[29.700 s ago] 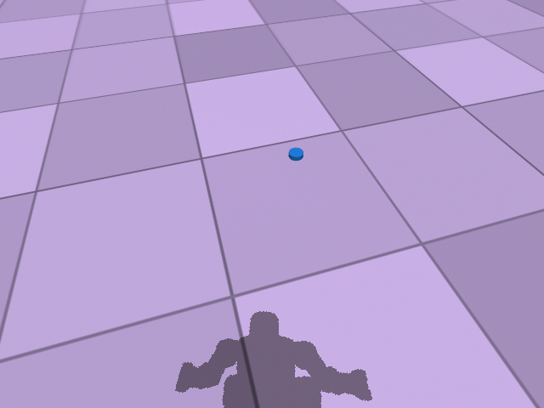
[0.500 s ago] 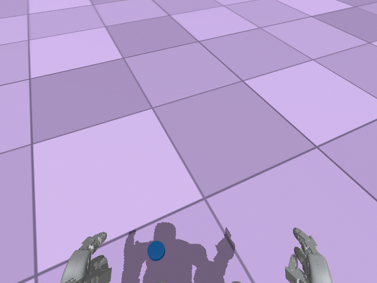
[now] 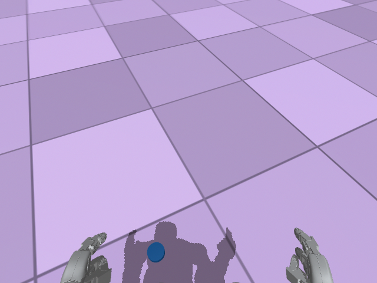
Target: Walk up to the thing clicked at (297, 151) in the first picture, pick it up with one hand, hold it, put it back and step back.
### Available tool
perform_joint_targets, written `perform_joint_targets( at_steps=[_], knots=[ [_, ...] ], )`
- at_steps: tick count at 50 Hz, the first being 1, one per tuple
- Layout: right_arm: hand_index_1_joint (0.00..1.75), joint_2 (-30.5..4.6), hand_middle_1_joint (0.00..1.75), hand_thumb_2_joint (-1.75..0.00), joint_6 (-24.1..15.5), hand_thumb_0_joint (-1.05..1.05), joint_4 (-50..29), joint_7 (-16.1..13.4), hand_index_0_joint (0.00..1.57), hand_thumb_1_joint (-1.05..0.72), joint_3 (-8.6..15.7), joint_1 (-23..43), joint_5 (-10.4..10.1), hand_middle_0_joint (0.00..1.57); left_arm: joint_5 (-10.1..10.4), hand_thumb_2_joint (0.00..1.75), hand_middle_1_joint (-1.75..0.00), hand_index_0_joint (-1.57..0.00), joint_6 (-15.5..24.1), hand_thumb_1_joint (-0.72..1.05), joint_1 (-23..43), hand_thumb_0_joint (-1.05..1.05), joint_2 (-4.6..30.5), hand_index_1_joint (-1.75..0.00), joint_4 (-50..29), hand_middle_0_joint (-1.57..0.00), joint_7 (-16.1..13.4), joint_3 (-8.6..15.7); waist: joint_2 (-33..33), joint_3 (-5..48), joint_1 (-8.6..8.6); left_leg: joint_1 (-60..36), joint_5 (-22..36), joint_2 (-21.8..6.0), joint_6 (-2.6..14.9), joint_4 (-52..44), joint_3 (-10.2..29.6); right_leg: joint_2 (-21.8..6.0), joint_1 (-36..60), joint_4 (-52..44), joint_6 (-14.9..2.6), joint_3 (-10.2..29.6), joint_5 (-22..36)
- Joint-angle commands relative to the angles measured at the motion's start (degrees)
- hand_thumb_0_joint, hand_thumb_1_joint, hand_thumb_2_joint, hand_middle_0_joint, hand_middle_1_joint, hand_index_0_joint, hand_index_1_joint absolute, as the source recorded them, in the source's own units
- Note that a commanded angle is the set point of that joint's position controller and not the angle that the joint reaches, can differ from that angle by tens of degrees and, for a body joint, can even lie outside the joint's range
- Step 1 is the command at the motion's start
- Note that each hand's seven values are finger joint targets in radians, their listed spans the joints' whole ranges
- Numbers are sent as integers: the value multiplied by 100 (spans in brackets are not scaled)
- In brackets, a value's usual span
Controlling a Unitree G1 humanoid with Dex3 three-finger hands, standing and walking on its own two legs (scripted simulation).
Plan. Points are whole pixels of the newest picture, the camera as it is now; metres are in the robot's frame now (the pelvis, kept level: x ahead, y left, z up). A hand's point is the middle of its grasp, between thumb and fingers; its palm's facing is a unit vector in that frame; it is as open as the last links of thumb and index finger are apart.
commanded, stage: home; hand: left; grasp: from above
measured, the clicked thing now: (156, 252) +0.38 +0.18 -0.70
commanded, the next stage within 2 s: stand in 0.56 s
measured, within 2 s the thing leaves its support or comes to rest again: neither
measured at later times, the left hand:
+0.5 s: hand (107, 274) +0.16 +0.19 -0.05, palm faces +0.05 -0.98 -0.21, open 7.4 cm
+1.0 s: hand out of the picture +0.08 +0.25 -0.11, palm faces +0.05 -0.94 -0.33, open 7.4 cm
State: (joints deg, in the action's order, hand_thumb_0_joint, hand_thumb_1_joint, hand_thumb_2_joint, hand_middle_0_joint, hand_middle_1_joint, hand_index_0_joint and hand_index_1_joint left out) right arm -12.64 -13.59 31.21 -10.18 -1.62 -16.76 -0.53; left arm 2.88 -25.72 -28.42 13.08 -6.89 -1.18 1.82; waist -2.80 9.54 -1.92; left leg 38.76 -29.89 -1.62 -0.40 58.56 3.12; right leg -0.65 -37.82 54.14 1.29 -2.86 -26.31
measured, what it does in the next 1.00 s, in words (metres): stands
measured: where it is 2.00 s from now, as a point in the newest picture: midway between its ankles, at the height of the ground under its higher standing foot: outside the picture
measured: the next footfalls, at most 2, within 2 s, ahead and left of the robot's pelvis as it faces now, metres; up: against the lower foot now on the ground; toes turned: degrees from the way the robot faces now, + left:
none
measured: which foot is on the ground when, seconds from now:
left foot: down 0.00-1.00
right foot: down 0.00-1.00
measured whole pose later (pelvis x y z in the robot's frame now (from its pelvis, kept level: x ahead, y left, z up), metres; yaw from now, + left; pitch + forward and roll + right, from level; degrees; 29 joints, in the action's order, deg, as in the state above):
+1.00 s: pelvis -0.01 +0.01 +0.04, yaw +0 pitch -1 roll -1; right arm -16.4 -1.4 51.4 -1.0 3.0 -11.6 3.1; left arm -2.7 -3.1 -12.8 16.6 46.7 -2.1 3.2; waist 0.7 -2.0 1.5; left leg 18.3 -21.7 0.9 1.3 40.7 0.7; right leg -3.1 -18.7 38.8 2.6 -0.9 -19.3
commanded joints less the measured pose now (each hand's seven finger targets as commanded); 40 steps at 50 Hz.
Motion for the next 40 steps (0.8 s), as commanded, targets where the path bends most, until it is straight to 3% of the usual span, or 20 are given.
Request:
perform_joint_targets(
  at_steps=[1, 5, 10, 12, 15, 16, 17, 19, 29, 31, 32, 33, 34, 35, 37, 40],
  knots=[
    [30, -688, 30, -90, -337, 0, -953, -75, 20, -90, 288, 429, 22, 20, -11, 90, -30, -20, 316, 90, 170, 0, 552, -30, -1216, -20, -22, 265, 73, 449, -11, -321, 1511, 151, 81, -968, -67, 154, 468, -798, -129, -109, 1143],
    [30, -710, 30, -90, -337, 0, -923, -80, 20, -90, 297, 396, 15, 20, -31, 90, -30, -20, 274, 90, 86, 0, 609, -30, -1108, -20, -39, 367, 43, 384, -11, -321, 1428, 166, 91, -958, -98, 140, 444, -837, -119, -80, 1101],
    [30, -715, 30, -90, -318, 0, -930, -76, 20, -90, 326, 382, 16, 20, -19, 90, -30, -20, 261, 90, -44, 0, 628, -30, -1080, -20, -29, 406, 81, 548, -19, -376, 1717, 175, 95, -868, -83, 135, 573, -782, -115, -80, 1383],
    [30, -695, 30, -90, -320, 0, -955, -76, 20, -90, 302, 406, 20, 20, -33, 90, -30, -20, 275, 90, 134, 0, 579, -30, -1262, -20, -38, 304, 3, 485, -31, -380, 1686, 171, 90, -905, -80, 136, 534, -781, -125, -90, 1349],
    [30, -718, 30, -90, -314, 0, -948, -78, 20, -90, 307, 411, 13, 20, -28, 90, -30, -20, 252, 90, 88, 0, 601, -30, -1049, -20, -46, 341, 109, 360, -66, -289, 1386, 162, 110, -960, -64, 145, 440, -838, -111, -102, 1082],
    [30, -695, 30, -90, -317, 0, -987, -70, 20, -90, 284, 452, 11, 20, -11, 90, -30, -20, 277, 90, 244, 0, 574, -30, -1336, -20, -38, 269, -42, 334, -33, -325, 1327, 151, 94, -1003, -55, 149, 400, -840, -115, -112, 1032],
    [30, -725, 30, -90, -304, 0, -909, -83, 20, -90, 322, 397, 21, 20, -24, 90, -30, -20, 251, 90, 19, 0, 619, -30, -1015, -20, -40, 394, 1, 373, -44, -312, 1270, 157, 97, -988, -49, 145, 423, -839, -115, -104, 965],
    [30, -736, 30, -90, -317, 0, -954, -78, 20, -90, 326, 426, 9, 20, -28, 90, -30, -20, 256, 90, 85, 0, 607, -30, -1134, -20, -41, 332, 25, 386, -54, -329, 1258, 141, 95, -1023, -22, 161, 399, -831, -119, -119, 936],
    [30, -702, 30, -90, -299, 0, -989, -62, 20, -90, 305, 425, 3, 20, -32, 90, -30, -20, 294, 90, 161, 0, 599, -30, -1333, -20, -55, 294, -65, 471, 4, -388, 1561, 112, 54, -1010, 11, 174, 419, -725, -144, -144, 1152],
    [30, -722, 30, -90, -280, 0, -938, -65, 20, -90, 323, 378, 7, 20, -31, 90, -30, -20, 248, 90, -88, 0, 596, -30, -1041, -20, -58, 350, 23, 468, -27, -379, 1670, 114, 54, -967, 14, 168, 456, -721, -145, -142, 1229],
    [30, -727, 30, -90, -294, 0, -957, -55, 20, -90, 319, 385, 6, 20, -22, 90, -30, -20, 265, 90, 52, 0, 576, -30, -1187, -20, -40, 270, -4, 477, -32, -397, 1711, 112, 55, -961, 12, 170, 448, -705, -144, -149, 1269],
    [30, -1361, 30, -90, 321, 0, 466, 286, 20, -90, 524, 812, 753, 20, -682, 90, -30, -20, 1460, 90, 1693, 0, 1047, -30, 824, -20, -259, 302, 358, -891, 450, -529, 2727, -90, 358, -1429, 175, -279, 1419, -996, -348, 337, 1378],
    [30, -1383, 30, -90, 549, 0, 452, 438, 20, -90, 608, 754, 691, 20, -716, 90, -30, -20, 1845, 90, 1175, 0, 1097, -30, 1790, -20, -246, 420, 610, -262, 383, -973, 2926, -35, 380, -1402, 28, -307, 1665, -1032, -553, 576, 1489],
    [30, -1462, 30, -90, 666, 0, 316, 516, 20, -90, 618, 650, 784, 20, -688, 90, -30, -20, 2023, 90, 1137, 0, 1127, -30, 1996, -20, -205, 377, 478, -344, 270, -1071, 2618, -47, 426, -1481, 197, -286, 1414, -1141, -592, 688, 1499],
    [30, -1298, 30, -90, 755, 0, 599, 704, 20, -90, 636, 745, 519, 20, -699, 90, -30, -20, 2237, 90, 1264, 0, 1169, -30, 2550, -20, -168, 319, 288, -177, 351, -1387, 2405, -1, 404, -1702, 210, -427, 1797, -1137, -533, 701, 1728],
    [30, -1189, 30, -90, 850, 0, 810, 862, 20, -90, 662, 900, 339, 20, -585, 90, -30, -20, 2301, 90, 1587, 0, 1177, -30, 3296, -20, -136, 356, 525, -208, 395, -1597, 1768, 83, 382, -1876, 176, -487, 1843, -1648, -419, 713, 1174]
  ],
)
